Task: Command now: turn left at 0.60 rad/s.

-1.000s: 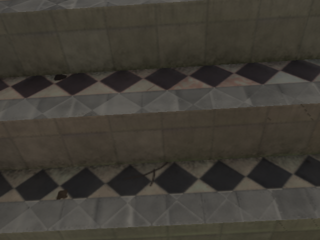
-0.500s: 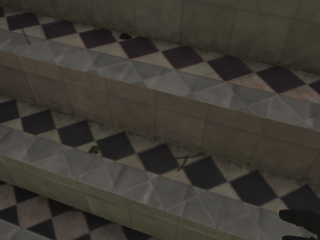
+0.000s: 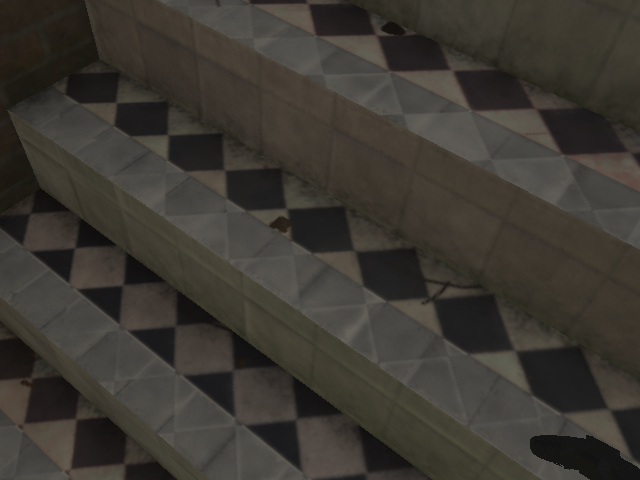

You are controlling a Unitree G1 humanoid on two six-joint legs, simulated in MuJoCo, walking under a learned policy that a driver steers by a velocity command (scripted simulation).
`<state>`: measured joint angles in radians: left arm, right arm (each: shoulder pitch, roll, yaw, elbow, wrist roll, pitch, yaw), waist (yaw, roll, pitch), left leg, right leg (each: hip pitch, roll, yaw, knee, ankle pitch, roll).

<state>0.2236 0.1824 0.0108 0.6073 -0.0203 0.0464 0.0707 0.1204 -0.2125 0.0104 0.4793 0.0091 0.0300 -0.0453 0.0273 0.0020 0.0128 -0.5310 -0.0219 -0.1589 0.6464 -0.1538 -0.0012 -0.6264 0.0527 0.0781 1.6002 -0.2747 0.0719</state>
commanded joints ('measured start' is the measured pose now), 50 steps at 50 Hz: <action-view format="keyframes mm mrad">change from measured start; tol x32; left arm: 1 81 25 1 -53 0 12 -7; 32 336 118 -13 185 1 -120 -70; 50 -174 -139 -103 13 -36 -85 -7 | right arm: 1 -128 -140 -61 -98 5 13 -5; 50 362 91 58 514 -34 -87 31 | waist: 1 68 235 -122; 8 -103 -272 -102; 28 49 -108 157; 33 -134 252 -395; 50 -33 200 175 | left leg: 1 70 117 -196 -301 -203 119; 5 -73 37 -85 -143 -467 31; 9 -345 6 52 1086 -217 -149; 25 -467 90 149 325 39 -109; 30 406 38 250 -41 28 51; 32 858 292 -316 -227 -205 109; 34 726 368 -571 -480 -624 34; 39 530 283 -175 -266 65 65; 47 -168 192 232 -419 -31 -61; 50 129 239 176 -458 354 28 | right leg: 1 191 -15 -51 -550 -91 -47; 7 438 -238 153 -1113 218 -316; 9 133 -315 409 -1323 -617 -400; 27 402 -295 -2 -1456 -251 -329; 42 -825 38 114 1273 13 -220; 50 -758 45 -130 707 128 -156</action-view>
